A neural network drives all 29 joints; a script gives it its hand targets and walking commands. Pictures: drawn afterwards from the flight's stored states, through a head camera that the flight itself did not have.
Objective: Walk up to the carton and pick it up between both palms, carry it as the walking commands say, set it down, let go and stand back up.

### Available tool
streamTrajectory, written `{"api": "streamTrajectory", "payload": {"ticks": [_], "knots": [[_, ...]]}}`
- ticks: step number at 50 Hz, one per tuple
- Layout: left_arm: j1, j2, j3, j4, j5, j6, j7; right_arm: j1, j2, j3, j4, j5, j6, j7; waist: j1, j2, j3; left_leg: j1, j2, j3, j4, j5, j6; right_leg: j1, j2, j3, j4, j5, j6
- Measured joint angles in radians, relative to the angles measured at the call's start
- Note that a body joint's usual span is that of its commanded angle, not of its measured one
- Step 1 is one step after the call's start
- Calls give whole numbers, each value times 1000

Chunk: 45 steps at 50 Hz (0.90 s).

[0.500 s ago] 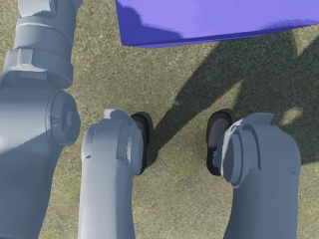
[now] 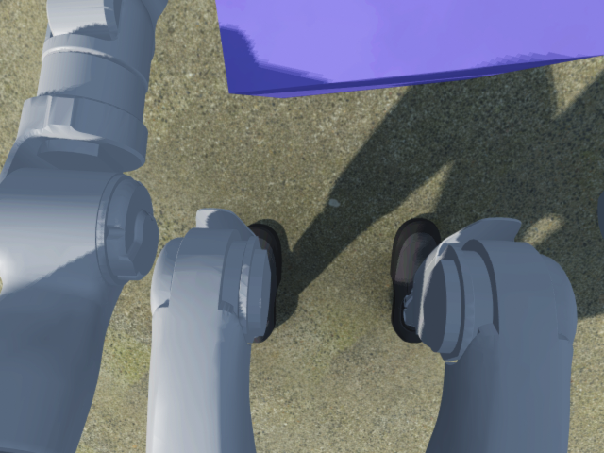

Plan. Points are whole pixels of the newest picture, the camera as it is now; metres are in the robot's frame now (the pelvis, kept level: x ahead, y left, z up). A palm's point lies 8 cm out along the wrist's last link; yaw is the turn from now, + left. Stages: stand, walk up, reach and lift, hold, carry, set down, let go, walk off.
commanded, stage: reach and lift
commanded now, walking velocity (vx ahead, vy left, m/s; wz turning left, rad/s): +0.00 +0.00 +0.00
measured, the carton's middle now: out of the picture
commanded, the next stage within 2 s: none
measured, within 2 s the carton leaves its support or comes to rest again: leaves its support in 1.12 s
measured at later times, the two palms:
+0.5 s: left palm out of the picture +0.57 +0.13 -0.15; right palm out of the picture +0.59 -0.21 -0.15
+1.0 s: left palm out of the picture +0.57 +0.14 -0.15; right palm out of the picture +0.59 -0.21 -0.15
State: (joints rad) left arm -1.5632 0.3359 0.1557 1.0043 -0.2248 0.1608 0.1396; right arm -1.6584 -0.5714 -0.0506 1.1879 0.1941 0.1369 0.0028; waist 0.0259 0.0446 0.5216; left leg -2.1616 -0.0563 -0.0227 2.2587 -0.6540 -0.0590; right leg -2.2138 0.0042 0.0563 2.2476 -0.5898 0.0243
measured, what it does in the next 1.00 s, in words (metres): stands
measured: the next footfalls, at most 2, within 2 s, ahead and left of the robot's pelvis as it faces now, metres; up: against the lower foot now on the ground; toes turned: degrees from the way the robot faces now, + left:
none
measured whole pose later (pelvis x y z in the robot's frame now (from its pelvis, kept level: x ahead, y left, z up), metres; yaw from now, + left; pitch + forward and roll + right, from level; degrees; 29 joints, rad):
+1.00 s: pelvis +0.00 +0.00 +0.00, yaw +0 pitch +32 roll +2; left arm -1.56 0.24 0.31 0.90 -0.08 0.26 0.11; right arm -1.68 -0.53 -0.05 1.13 0.16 0.25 0.03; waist 0.00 0.04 0.52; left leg -2.18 -0.06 -0.02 2.26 -0.64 -0.05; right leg -2.23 0.00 0.06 2.25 -0.59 0.03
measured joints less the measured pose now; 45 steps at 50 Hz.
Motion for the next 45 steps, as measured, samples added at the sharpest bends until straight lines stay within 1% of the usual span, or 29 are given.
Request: {"api": "streamTrajectory", "payload": {"ticks": [3,13,14,16,20,24,29,34,37,39,45], "knots": [[-13,-9,11,28,20,6,4,-19,0,5,21,-12,5,6,2,-3,0,1,3,4,-4,5,0,-4,4,4,-2,7,-1],[-18,-38,16,31,31,-14,-6,-46,27,35,38,1,4,-2,-9,-10,0,4,6,-3,-20,6,-9,-6,5,-4,-15,12,-11],[-22,-45,15,31,33,-16,-4,-49,32,39,40,3,3,-3,-11,-10,0,5,7,-3,-22,6,-9,-6,6,-4,-17,12,-11],[-25,-48,30,35,45,-19,14,-52,42,42,41,2,2,-8,-14,-10,0,9,9,-3,-24,4,-10,-4,7,-4,-19,12,-12],[-25,-50,54,49,68,-25,12,-57,57,60,40,9,5,-9,-11,-4,0,18,13,-3,-27,-1,-12,1,11,-5,-21,11,-14],[-26,-52,70,50,73,-27,17,-65,66,65,43,-8,5,-21,-15,-2,0,19,12,2,-35,3,-12,0,10,0,-23,12,-15],[-34,-49,88,50,90,-17,5,-79,72,53,57,-38,6,-16,-24,-6,0,13,5,5,-37,11,-12,-5,5,4,-21,14,-16],[-29,-62,136,17,131,21,-18,-72,72,23,46,-60,27,1,-29,-16,0,3,0,6,-18,11,-12,-12,1,6,-1,11,-14],[-13,-76,163,-23,143,41,-33,-53,69,4,18,-57,49,11,-28,-20,0,-4,-2,3,-4,9,-10,-16,0,4,9,9,-12],[-5,-87,177,-50,142,54,-34,-43,64,-5,-3,-51,64,17,-26,-20,0,-9,-4,2,1,9,-7,-17,-1,3,11,8,-9],[1,-95,170,-90,141,81,-38,-33,50,-12,-31,-36,87,32,-24,-16,0,-19,-6,3,3,12,2,-18,-3,4,8,7,0]]}}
